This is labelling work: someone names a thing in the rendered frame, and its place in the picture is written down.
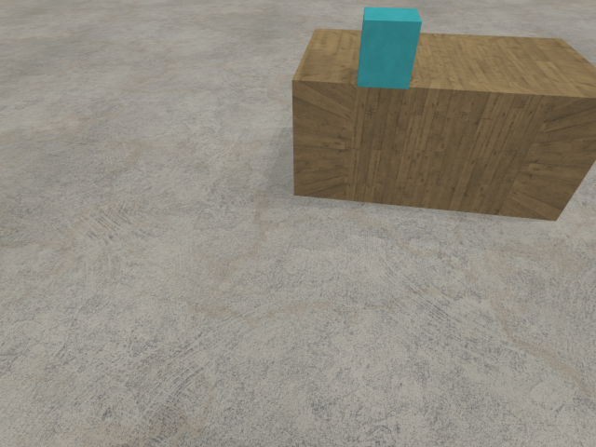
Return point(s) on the carton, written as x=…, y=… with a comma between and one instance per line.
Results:
x=388, y=44

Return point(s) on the pedestal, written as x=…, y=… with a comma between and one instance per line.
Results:
x=500, y=125

